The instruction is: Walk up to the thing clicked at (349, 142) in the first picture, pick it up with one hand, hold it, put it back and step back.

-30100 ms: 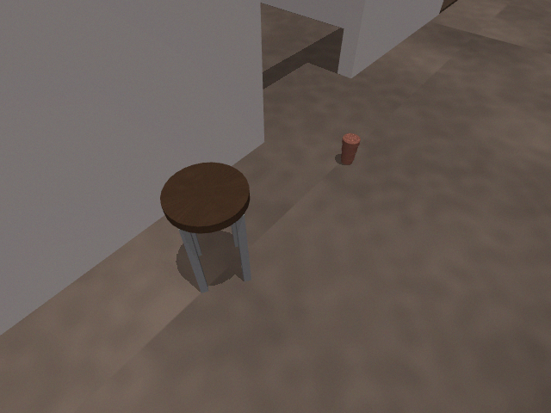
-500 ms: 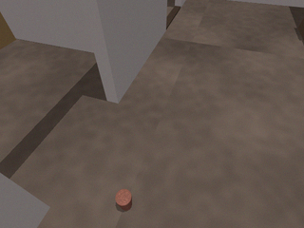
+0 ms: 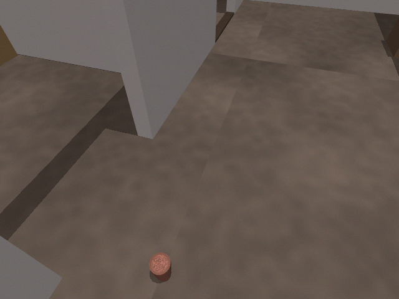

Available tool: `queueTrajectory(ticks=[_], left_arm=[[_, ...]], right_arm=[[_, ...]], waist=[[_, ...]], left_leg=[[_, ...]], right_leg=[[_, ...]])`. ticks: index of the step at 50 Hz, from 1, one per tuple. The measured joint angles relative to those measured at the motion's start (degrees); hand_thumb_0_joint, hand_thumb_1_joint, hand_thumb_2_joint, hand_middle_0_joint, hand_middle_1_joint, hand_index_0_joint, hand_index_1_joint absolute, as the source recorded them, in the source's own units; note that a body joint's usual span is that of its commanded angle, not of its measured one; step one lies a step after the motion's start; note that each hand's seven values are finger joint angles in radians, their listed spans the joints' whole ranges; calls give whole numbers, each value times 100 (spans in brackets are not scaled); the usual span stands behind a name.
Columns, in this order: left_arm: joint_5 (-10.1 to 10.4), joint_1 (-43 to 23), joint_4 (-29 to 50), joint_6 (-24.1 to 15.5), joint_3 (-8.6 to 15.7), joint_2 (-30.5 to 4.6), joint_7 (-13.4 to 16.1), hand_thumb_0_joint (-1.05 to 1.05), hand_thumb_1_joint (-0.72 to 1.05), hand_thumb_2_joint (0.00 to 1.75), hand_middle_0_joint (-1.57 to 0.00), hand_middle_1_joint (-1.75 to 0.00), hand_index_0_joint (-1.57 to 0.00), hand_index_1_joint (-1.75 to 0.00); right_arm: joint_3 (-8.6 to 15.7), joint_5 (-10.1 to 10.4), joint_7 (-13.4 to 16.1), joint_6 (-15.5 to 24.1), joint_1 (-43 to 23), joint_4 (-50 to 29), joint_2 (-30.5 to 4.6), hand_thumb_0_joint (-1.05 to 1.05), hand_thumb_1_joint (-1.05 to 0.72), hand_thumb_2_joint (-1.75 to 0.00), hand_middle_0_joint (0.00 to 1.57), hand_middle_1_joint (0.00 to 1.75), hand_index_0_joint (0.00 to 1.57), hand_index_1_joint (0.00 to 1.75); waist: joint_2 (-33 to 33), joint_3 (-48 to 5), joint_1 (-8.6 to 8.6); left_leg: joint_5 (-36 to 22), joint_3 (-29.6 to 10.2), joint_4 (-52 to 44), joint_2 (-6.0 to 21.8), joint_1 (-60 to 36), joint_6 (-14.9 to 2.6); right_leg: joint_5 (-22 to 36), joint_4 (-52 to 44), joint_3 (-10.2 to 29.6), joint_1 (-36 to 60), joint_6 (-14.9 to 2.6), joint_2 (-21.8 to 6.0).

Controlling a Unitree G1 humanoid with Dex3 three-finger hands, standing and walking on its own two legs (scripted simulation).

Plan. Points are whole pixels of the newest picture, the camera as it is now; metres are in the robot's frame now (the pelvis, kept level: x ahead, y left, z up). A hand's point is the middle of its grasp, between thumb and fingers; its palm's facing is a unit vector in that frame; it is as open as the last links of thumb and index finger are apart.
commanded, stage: stand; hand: left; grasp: from the side
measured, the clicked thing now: (162, 269) +0.40 +0.19 -0.71
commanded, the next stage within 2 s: step back in 0.20 s
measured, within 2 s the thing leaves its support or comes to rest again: neither
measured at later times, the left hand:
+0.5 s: hand out of the picture +0.07 +0.30 -0.18, palm faces -0.03 -0.93 -0.37, open 7.4 cm
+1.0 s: hand out of the picture -0.03 +0.31 -0.17, palm faces -0.12 -0.91 -0.40, open 7.4 cm
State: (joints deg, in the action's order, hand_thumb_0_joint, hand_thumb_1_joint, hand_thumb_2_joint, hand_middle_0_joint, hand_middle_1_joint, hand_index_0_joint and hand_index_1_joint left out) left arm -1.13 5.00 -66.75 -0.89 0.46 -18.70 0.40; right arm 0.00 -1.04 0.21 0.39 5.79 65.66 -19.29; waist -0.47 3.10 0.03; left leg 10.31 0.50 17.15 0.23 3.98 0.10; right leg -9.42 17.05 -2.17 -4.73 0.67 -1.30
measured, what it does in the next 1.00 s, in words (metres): walks backwards: left foot, then right foot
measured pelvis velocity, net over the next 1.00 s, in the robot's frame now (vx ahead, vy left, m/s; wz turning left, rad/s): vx -0.14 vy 0.05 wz -0.08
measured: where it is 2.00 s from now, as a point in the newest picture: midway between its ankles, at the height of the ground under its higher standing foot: outside the picture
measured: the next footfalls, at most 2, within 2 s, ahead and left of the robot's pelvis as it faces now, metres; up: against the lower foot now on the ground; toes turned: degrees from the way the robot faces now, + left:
left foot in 0.50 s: -0.03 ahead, +0.12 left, +0.00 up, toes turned -1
right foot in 0.94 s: -0.11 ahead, -0.06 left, +0.00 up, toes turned +0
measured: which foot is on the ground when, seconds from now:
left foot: down 0.00-0.34, up 0.36-0.48, down 0.50-1.00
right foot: down 0.00-0.50, up 0.52-0.92, down 0.94-1.00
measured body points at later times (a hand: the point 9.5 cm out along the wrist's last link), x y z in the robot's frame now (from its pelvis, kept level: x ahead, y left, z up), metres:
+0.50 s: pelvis -0.05 +0.04 -0.03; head +0.01 +0.05 +0.42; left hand +0.08 +0.35 -0.16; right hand +0.02 -0.30 -0.14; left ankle -0.07 +0.12 -0.75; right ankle +0.00 -0.12 -0.75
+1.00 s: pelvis -0.14 +0.05 -0.03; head -0.09 +0.04 +0.41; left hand -0.02 +0.36 -0.15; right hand -0.06 -0.26 -0.16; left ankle -0.07 +0.12 -0.75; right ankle -0.15 -0.06 -0.75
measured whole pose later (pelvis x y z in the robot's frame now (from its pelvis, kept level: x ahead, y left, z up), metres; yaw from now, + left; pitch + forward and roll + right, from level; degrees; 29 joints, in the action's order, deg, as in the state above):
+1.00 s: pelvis -0.14 +0.05 -0.03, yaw -4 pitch -4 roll -2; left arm -2.2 8.0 -51.1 2.3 3.6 -20.2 0.3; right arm 3.0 -0.7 0.5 -2.4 5.9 51.0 -20.9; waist -3.0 11.5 -1.1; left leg 15.6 4.3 39.3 0.2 20.3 -4.1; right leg -19.5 37.2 2.5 -13.9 -1.2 4.3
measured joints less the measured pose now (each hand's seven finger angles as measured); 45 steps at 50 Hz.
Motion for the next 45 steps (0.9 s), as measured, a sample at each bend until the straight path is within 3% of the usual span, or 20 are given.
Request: queueTrajectory(ticks=[10, 16, 18, 22, 24, 26, 28, 30, 32, 35, 40, 45], left_arm=[[-1, 63, 11, 5, -1, -10, -22, 0, 91, 90, -21, -30, -20, -30], [101, -23, 419, 76, 201, -131, -19, 0, 91, 90, -21, -30, -20, -30], [82, -81, 572, 126, 235, -173, -12, 0, 91, 90, -21, -30, -20, -30], [-29, -166, 878, 232, 278, -268, 5, 0, 91, 90, -21, -30, -20, -30], [-39, -222, 1015, 281, 277, -337, 12, 0, 90, 90, -21, -30, -20, -30], [10, -339, 1159, 341, 274, -410, 30, 0, 91, 90, -21, -30, -20, -30], [36, -464, 1279, 404, 300, -482, 93, 0, 91, 90, -21, -30, -20, -30], [41, -471, 1361, 429, 294, -476, 147, 0, 91, 90, -21, -30, -20, -30], [60, -442, 1401, 446, 256, -435, 160, 0, 91, 90, -21, -30, -20, -30], [49, -318, 1504, 443, 222, -357, 131, 0, 91, 90, -21, -30, -20, -30], [4, -60, 1579, 433, 234, -295, 91, 0, 91, 90, -21, -30, -20, -30], [-39, 127, 1584, 409, 284, -279, 49, 0, 91, 90, -21, -30, -20, -30]], right_arm=[[4, 2, -22, -8, 45, 5, 6, 0, -90, -90, 20, 30, 20, 30], [125, 100, -97, -147, -123, -341, -122, 0, -90, -90, 20, 30, 20, 30], [179, 105, -105, -195, -155, -466, -214, 0, -90, -90, 20, 30, 20, 30], [290, 86, -143, -311, -80, -708, -345, 0, -90, -90, 20, 30, 20, 30], [316, 94, -158, -290, 51, -803, -379, 0, -90, -90, 20, 30, 20, 30], [354, 37, -131, -255, 161, -849, -377, 0, -90, -90, 20, 30, 20, 30], [350, -38, -104, -244, 202, -869, -259, 0, -91, -90, 20, 30, 20, 30], [323, -72, -81, -252, 278, -938, -169, 0, -90, -90, 20, 30, 20, 30], [307, -99, -32, -264, 332, -1008, -115, 0, -90, -90, 20, 30, 20, 30], [303, -89, 49, -261, 321, -1125, -83, 0, -90, -90, 20, 30, 20, 30], [321, -39, 112, -194, 229, -1375, -16, 0, -90, -90, 20, 30, 20, 30], [299, -30, 76, -187, 120, -1534, -21, 0, -90, -90, 21, 30, 20, 30]], waist=[[18, 3, -4], [-26, 392, -60], [-57, 522, -64], [60, 632, -60], [122, 601, -118], [189, 610, -147], [354, 762, -111], [374, 802, -155], [346, 793, -208], [309, 807, -193], [286, 864, -165], [196, 887, -107]], left_leg=[[-34, 7, -24, 1, 9, 3], [222, -44, 833, 52, 684, -33], [342, -82, 1283, 35, 970, -86], [1305, -128, 2446, -222, 1317, -220], [913, -105, 2279, -215, 1197, -250], [1143, -118, 2018, -255, 1103, -298], [1110, -37, 2028, -324, 1100, -370], [955, -38, 1897, -302, 1087, -403], [784, -42, 1694, -287, 1072, -433], [607, 68, 1497, -294, 1072, -478], [513, 288, 1536, -344, 1157, -540], [532, 496, 1845, -298, 1374, -541]], right_leg=[[27, -5, 8, -21, -7, 2], [-89, 550, -34, -542, -49, 43], [-123, 749, -41, -728, -46, 39], [-223, 1200, 66, -1128, 23, -124], [-298, 1452, 66, -1341, 99, -200], [-482, 1912, 183, -1640, 25, -199], [-1378, 2686, 682, -1871, -121, 82], [-1906, 3386, 944, -2040, -194, 452], [-1969, 3956, 1046, -2159, -219, 698], [-1761, 4404, 1074, -2179, -186, 805], [-1672, 3906, 1026, -1762, -55, 646], [-1627, 2823, 766, -1252, -87, 397]])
